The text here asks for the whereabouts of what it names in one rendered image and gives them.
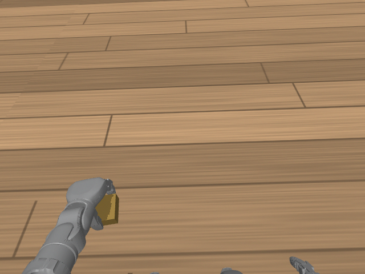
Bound right robot hand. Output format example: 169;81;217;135
290;256;320;274

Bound left robot arm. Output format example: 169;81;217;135
22;199;95;274

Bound small box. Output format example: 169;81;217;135
90;194;119;228

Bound left robot hand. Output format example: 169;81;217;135
66;177;116;231

